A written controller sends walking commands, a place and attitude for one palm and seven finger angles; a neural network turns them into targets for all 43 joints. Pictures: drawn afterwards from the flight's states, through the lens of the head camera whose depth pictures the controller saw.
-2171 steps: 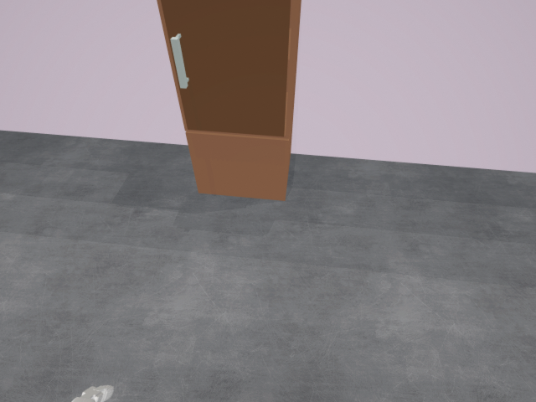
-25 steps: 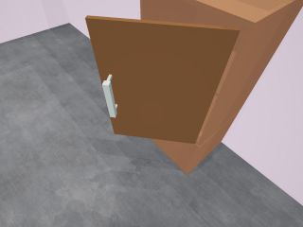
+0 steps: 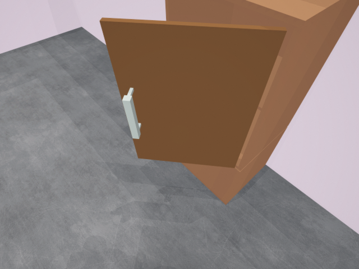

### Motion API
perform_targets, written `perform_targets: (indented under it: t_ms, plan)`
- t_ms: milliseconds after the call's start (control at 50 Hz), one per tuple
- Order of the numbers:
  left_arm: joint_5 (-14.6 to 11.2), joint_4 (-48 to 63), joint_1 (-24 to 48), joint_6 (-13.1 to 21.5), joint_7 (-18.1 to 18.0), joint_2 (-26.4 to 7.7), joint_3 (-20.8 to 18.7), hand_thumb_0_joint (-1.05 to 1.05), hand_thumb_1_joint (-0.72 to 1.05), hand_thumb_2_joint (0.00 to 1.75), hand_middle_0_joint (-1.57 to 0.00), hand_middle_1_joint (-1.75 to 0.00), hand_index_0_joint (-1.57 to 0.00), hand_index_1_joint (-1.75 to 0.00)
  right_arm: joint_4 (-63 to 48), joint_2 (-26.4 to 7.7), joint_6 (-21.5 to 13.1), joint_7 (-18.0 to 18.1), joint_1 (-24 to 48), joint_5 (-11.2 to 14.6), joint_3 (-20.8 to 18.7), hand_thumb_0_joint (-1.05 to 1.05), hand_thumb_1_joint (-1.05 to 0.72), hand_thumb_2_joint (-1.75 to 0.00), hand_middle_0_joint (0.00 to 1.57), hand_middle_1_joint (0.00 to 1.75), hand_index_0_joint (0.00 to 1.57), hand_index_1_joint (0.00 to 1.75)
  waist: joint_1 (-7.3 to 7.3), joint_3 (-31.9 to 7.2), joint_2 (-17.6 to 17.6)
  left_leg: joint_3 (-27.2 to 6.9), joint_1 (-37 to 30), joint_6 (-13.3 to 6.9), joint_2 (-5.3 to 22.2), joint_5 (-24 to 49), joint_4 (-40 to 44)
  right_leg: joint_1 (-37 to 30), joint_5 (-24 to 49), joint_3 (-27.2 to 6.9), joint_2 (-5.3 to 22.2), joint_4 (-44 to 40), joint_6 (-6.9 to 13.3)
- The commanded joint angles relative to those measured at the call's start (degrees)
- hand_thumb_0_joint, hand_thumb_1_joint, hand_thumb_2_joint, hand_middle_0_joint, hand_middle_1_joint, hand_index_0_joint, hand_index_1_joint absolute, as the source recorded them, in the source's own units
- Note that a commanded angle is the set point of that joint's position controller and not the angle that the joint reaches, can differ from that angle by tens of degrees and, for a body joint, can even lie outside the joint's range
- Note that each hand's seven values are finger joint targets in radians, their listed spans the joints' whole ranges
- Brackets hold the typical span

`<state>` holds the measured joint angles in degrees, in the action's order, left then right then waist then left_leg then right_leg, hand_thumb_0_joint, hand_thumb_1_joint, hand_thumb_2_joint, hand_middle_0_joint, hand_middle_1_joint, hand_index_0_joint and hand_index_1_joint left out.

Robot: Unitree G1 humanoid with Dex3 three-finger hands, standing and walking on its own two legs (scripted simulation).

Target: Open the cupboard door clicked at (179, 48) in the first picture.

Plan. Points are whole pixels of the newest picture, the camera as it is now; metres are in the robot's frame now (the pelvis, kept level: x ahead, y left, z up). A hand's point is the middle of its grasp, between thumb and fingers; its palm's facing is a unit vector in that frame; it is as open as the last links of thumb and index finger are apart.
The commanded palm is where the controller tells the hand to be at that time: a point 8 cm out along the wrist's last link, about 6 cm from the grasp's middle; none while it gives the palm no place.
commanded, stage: come to a stop and stand still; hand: left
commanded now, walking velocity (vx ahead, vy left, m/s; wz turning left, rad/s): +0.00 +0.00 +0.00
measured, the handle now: (134, 114) +0.56 +0.18 -0.03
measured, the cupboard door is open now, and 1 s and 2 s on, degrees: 41 41 41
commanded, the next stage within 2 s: look again from close up in 0.42 s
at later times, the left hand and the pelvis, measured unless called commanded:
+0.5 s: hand out of the picture -0.03 +0.18 -0.17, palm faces +0.01 -0.98 -0.19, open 7.4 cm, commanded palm none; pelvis -0.03 +0.02 +0.00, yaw +0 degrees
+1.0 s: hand out of the picture +0.00 +0.19 -0.17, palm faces +0.01 -0.98 -0.21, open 7.3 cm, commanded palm none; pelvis -0.01 +0.01 +0.00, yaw -1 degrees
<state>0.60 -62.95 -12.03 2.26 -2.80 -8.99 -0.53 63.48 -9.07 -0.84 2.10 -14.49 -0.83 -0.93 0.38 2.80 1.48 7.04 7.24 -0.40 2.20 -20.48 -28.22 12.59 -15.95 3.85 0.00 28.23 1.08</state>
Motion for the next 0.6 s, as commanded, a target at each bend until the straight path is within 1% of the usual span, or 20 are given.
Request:
perform_targets:
  t_ms: [0, 20, 40, 60, 100, 140, 160, 200, 240, 260, 320, 360, 380, 420, 440, 460, 520, 580]
  plan:
    - [-0.04, 1.82, -4.84, 1.09, -0.41, -6.80, -0.48, 0.00, 0.90, 0.90, -0.20, -0.30, -0.20, -0.30, -3.75, -2.93, -1.03, -0.57, -6.55, 0.15, -0.45, 0.00, -0.90, -0.90, 0.20, 0.30, 0.20, 0.30, 1.40, -7.46, -1.40, -5.38, 2.78, -0.36, 3.18, 11.41, 2.76, -6.65, 37.45, -7.91, 9.78, 1.37, 3.18]
    - [-0.03, 2.07, -4.45, 0.84, -0.33, -5.49, -0.31, 0.00, 0.90, 0.90, -0.20, -0.30, -0.20, -0.30, -3.69, -3.90, -1.12, -0.39, -7.23, -0.12, -0.55, 0.00, -0.90, -0.90, 0.20, 0.30, 0.20, 0.30, 1.29, -6.80, -1.68, -6.19, 1.59, -0.84, 4.62, 19.06, 2.64, -5.20, 31.71, -6.74, 7.78, 1.92, 2.56]
    - [-0.15, 2.20, -4.66, 0.74, -0.32, -4.77, -0.18, 0.00, 0.90, 0.90, -0.20, -0.30, -0.20, -0.30, -3.68, -4.81, -1.13, -0.15, -7.39, -0.28, -0.56, 0.00, -0.90, -0.90, 0.20, 0.30, 0.20, 0.30, 1.03, -6.44, -1.28, -6.23, 0.77, -1.12, 5.47, 24.41, 2.10, -4.66, 29.14, -6.14, 6.82, 2.04, 2.39]
    - [-0.07, 2.18, -4.17, 0.45, -0.24, -4.90, -0.12, 0.00, 0.90, 0.90, -0.20, -0.30, -0.20, -0.30, -3.64, -4.42, -1.18, -0.03, -7.06, -0.38, -0.47, 0.00, -0.90, -0.90, 0.20, 0.30, 0.20, 0.30, 0.72, -5.40, 1.58, -5.79, 0.49, -1.19, 5.67, 27.21, 2.40, -3.82, 26.28, -5.49, 6.53, 2.15, 2.25]
    - [-0.07, 2.45, -3.63, -0.28, 0.13, -4.86, 0.11, 0.00, 0.90, 0.90, -0.20, -0.30, -0.20, -0.30, -4.68, -4.90, -0.86, -0.05, -4.97, -0.31, -0.11, 0.00, -0.90, -0.90, 0.20, 0.30, 0.20, 0.30, 0.30, -0.19, 0.45, -6.51, 2.94, -1.44, 5.58, 20.08, 5.06, -0.94, 16.21, -5.68, 5.74, 0.10, 1.84]
    - [0.02, 2.48, -3.44, -0.81, 0.49, -4.94, 0.30, 0.00, 0.90, 0.90, -0.20, -0.30, -0.20, -0.30, -5.29, -5.25, -0.65, -0.31, -4.24, -0.29, 0.02, 0.00, -0.90, -0.90, 0.20, 0.30, 0.20, 0.30, 0.10, 3.56, -2.13, -7.04, 5.57, -1.73, 5.05, 9.01, 7.76, 1.19, 7.98, -6.42, 5.40, -2.48, 1.50]
    - [0.09, 2.53, -3.49, -0.89, 0.60, -5.01, 0.37, 0.00, 0.90, 0.90, -0.20, -0.30, -0.20, -0.30, -5.20, -4.88, -0.59, -0.44, -4.06, -0.32, 0.10, 0.00, -0.90, -0.90, 0.20, 0.30, 0.20, 0.30, 0.02, 4.72, -2.27, -7.22, 6.23, -1.93, 4.82, 7.00, 8.60, 1.81, 6.43, -6.67, 5.25, -3.23, 1.55]
    - [0.09, 2.74, -3.73, -1.07, 0.75, -5.40, 0.33, 0.00, 0.90, 0.90, -0.20, -0.30, -0.20, -0.30, -5.08, -5.47, -0.56, -0.64, -4.40, -0.33, 0.21, 0.00, -0.90, -0.90, 0.20, 0.30, 0.20, 0.30, 0.12, 5.96, -2.89, -7.58, 7.48, -1.88, 4.27, 1.96, 9.97, 2.82, 1.20, -7.46, 5.05, -4.60, 1.44]
    - [0.11, 2.81, -4.02, -1.17, 0.86, -5.56, 0.30, 0.00, 0.90, 0.90, -0.20, -0.30, -0.20, -0.30, -4.86, -5.74, -0.69, -0.77, -4.60, -0.37, 0.24, 0.00, -0.90, -0.90, 0.20, 0.30, 0.20, 0.30, -0.02, 5.95, -2.31, -7.63, 7.53, -2.03, 4.14, 0.09, 10.94, 3.06, -0.08, -7.46, 4.89, -4.97, 1.30]
    - [0.14, 2.95, -4.13, -1.14, 0.87, -5.63, 0.28, 0.00, 0.90, 0.90, -0.20, -0.30, -0.20, -0.30, -4.72, -5.51, -0.78, -0.78, -4.96, -0.33, 0.34, 0.00, -0.90, -0.90, 0.20, 0.30, 0.20, 0.30, -0.06, 5.56, -1.78, -7.91, 7.69, -2.19, 4.40, 0.41, 11.50, 2.30, 0.78, -7.02, 4.81, -4.72, 1.29]
    - [0.01, 2.66, -4.95, -0.98, 0.93, -5.80, 0.26, 0.00, 0.90, 0.90, -0.20, -0.30, -0.20, -0.30, -4.17, -6.01, -1.17, -0.70, -5.29, -0.22, 0.47, 0.00, -0.90, -0.90, 0.20, 0.30, 0.20, 0.30, -0.26, 2.46, -1.88, -7.63, 6.22, -2.22, 4.28, 2.75, 10.92, 0.37, 3.56, -7.15, 5.20, -4.29, 1.19]
    - [0.00, 2.50, -5.29, -0.88, 0.94, -5.69, 0.23, 0.00, 0.90, 0.90, -0.20, -0.30, -0.20, -0.30, -3.62, -5.49, -1.27, -0.64, -5.49, -0.15, 0.48, 0.00, -0.90, -0.90, 0.20, 0.30, 0.20, 0.30, -0.37, 1.71, -1.74, -7.40, 5.68, -2.29, 4.23, 3.77, 10.76, -0.26, 4.46, -7.04, 5.46, -4.55, 1.30]
    - [0.00, 2.31, -5.35, -0.81, 0.93, -5.72, 0.21, 0.00, 0.90, 0.90, -0.20, -0.30, -0.20, -0.30, -3.25, -5.63, -1.32, -0.63, -5.77, -0.11, 0.56, 0.00, -0.90, -0.90, 0.20, 0.30, 0.20, 0.30, -0.31, 1.70, -2.19, -7.22, 5.76, -2.17, 4.19, 4.46, 10.49, -0.35, 5.15, -7.03, 5.59, -4.39, 1.26]
    - [-0.10, 1.97, -5.74, -0.76, 0.93, -5.63, 0.24, 0.00, 0.90, 0.90, -0.20, -0.30, -0.20, -0.30, -2.66, -5.51, -1.47, -0.54, -6.12, -0.04, 0.57, 0.00, -0.90, -0.90, 0.20, 0.30, 0.20, 0.30, -0.36, 1.23, -1.56, -7.07, 5.00, -2.14, 4.26, 5.80, 10.36, -0.41, 6.44, -7.12, 5.80, -4.24, 1.33]
    - [-0.11, 1.66, -5.76, -0.75, 0.92, -5.54, 0.24, 0.00, 0.90, 0.90, -0.20, -0.30, -0.20, -0.30, -2.31, -5.45, -1.49, -0.48, -6.30, -0.04, 0.61, 0.00, -0.90, -0.90, 0.20, 0.30, 0.20, 0.30, -0.28, 1.26, -1.91, -7.13, 4.80, -2.11, 4.32, 6.49, 10.31, -0.44, 7.20, -6.99, 5.75, -4.07, 1.32]
    - [-0.06, 1.59, -5.73, -0.78, 0.88, -5.42, 0.25, 0.00, 0.90, 0.90, -0.20, -0.30, -0.20, -0.30, -1.91, -5.05, -1.54, -0.46, -6.70, 0.00, 0.68, 0.00, -0.90, -0.90, 0.20, 0.30, 0.20, 0.30, -0.38, 1.19, -1.41, -7.06, 4.79, -2.18, 4.57, 7.46, 10.51, -1.03, 7.98, -6.60, 5.76, -3.86, 1.30]
    - [-0.11, 0.93, -6.15, -0.74, 0.81, -5.14, 0.22, 0.00, 0.90, 0.90, -0.20, -0.30, -0.20, -0.30, -1.01, -5.02, -1.65, -0.28, -7.02, 0.04, 0.66, 0.00, -0.90, -0.90, 0.20, 0.30, 0.20, 0.30, -0.37, 0.62, -1.51, -6.75, 4.06, -2.04, 4.61, 9.61, 9.94, -1.36, 10.23, -6.56, 5.87, -3.25, 1.28]
    - [-0.03, 0.53, -6.06, -0.77, 0.75, -4.83, 0.18, 0.00, 0.90, 0.90, -0.20, -0.30, -0.20, -0.30, -0.32, -4.51, -1.66, -0.19, -7.18, 0.10, 0.65, 0.00, -0.90, -0.90, 0.20, 0.30, 0.20, 0.30, -0.46, 1.74, -1.84, -6.60, 4.38, -2.04, 4.63, 10.65, 9.82, -1.23, 11.23, -6.45, 6.00, -3.23, 1.27]
